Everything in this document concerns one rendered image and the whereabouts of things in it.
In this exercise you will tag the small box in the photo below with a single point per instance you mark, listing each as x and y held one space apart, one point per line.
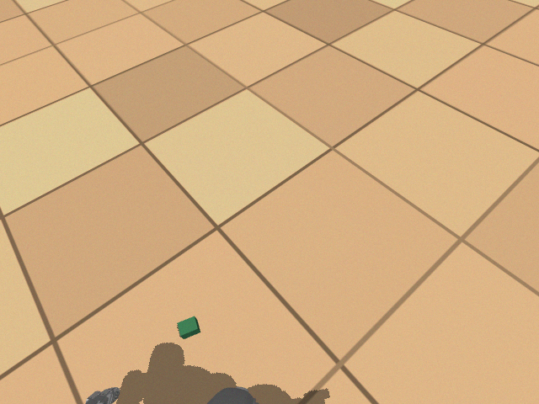
188 327

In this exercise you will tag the left robot hand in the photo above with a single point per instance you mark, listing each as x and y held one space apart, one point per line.
107 396

